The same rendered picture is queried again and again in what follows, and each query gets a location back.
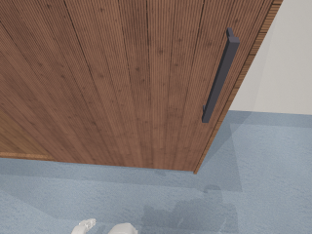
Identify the left robot thigh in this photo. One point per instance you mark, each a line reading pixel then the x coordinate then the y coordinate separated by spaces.
pixel 123 228

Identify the handle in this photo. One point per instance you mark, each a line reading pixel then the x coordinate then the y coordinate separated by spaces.
pixel 229 52

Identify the left robot hand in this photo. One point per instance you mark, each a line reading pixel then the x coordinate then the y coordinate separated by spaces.
pixel 84 226

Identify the wardrobe door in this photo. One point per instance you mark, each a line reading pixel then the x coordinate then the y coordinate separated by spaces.
pixel 120 82
pixel 13 139

